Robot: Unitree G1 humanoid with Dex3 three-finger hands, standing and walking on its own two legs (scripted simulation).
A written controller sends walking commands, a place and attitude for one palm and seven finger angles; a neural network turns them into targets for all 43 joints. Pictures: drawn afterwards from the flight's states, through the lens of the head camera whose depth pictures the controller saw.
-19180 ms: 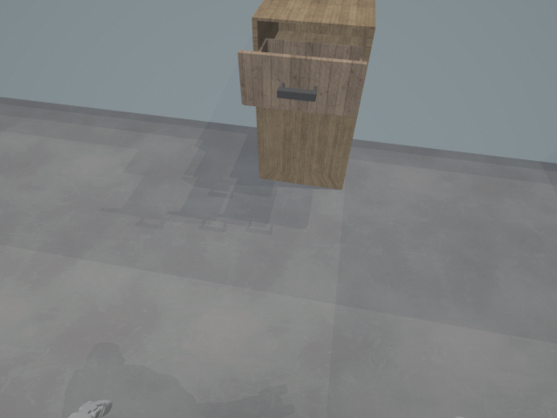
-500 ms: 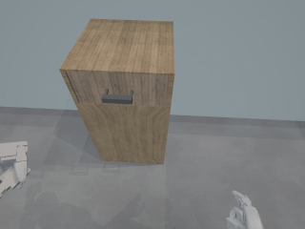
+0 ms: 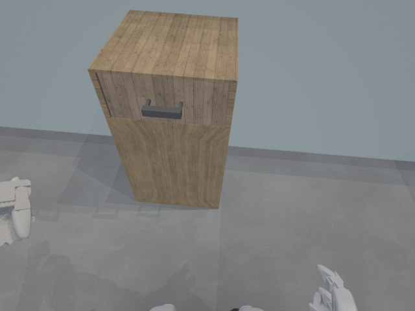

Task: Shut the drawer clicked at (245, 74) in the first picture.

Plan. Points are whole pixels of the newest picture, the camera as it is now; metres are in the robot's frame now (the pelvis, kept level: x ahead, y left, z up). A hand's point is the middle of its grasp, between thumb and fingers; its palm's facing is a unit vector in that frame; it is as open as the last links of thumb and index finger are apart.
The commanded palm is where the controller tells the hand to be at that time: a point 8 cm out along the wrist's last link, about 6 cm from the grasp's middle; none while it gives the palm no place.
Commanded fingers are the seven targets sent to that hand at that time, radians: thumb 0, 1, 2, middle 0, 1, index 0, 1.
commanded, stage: step back with the hand held close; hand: left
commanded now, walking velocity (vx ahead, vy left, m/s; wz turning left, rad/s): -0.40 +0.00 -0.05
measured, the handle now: (163, 107) +0.69 +0.16 -0.05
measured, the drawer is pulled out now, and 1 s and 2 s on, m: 0.00 0.00 0.00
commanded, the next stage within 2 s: stop stepping back and stand still in 0.44 s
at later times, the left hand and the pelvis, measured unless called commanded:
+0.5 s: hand out of the picture +0.09 +0.24 +0.18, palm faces +0.41 -0.78 -0.47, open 3.2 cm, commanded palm +0.04 +0.27 +0.19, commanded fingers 0.00 0.90 0.90 -1.40 -1.60 -1.40 -1.60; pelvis -0.10 -0.01 -0.01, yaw -1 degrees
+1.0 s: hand out of the picture +0.04 +0.24 +0.17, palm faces +0.33 -0.86 -0.39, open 3.2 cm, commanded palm -0.02 +0.28 +0.19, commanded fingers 0.00 0.90 0.90 -1.40 -1.60 -1.40 -1.60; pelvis -0.18 +0.02 +0.01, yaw -7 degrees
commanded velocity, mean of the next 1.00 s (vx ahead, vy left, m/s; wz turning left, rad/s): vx -0.12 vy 0.00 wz -0.04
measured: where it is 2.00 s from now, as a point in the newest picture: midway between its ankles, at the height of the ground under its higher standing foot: outside the picture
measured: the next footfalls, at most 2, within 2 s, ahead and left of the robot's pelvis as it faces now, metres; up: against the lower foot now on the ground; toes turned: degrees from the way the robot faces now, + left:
right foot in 0.48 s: -0.13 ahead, -0.11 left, +0.00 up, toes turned -2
left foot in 0.58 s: +0.03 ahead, +0.10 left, +0.00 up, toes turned +2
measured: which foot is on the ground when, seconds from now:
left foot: down 0.00-0.48, up 0.50-0.56, down 0.58-0.76, up 0.78-0.94, down 0.96-1.00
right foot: down 0.00-0.24, up 0.26-0.46, down 0.48-1.00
